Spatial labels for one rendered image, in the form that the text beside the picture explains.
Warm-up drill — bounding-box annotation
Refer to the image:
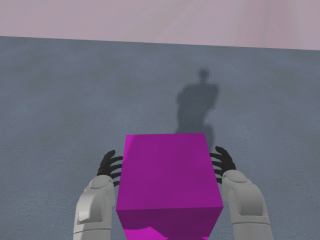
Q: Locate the left robot forearm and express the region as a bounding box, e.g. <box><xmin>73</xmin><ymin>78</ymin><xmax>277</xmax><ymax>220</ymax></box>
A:
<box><xmin>73</xmin><ymin>175</ymin><xmax>116</xmax><ymax>240</ymax></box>

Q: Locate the right robot forearm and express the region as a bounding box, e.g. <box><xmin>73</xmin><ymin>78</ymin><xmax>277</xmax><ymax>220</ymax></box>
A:
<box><xmin>222</xmin><ymin>169</ymin><xmax>274</xmax><ymax>240</ymax></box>

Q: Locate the robot right hand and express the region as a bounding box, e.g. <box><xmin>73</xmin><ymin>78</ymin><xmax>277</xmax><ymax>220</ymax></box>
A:
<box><xmin>209</xmin><ymin>146</ymin><xmax>237</xmax><ymax>184</ymax></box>

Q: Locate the carton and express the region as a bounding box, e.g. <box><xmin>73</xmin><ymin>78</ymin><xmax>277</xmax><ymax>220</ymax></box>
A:
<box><xmin>116</xmin><ymin>133</ymin><xmax>224</xmax><ymax>240</ymax></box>

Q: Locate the robot left hand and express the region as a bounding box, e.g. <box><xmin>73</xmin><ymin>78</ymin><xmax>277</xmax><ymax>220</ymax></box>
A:
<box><xmin>97</xmin><ymin>150</ymin><xmax>123</xmax><ymax>187</ymax></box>

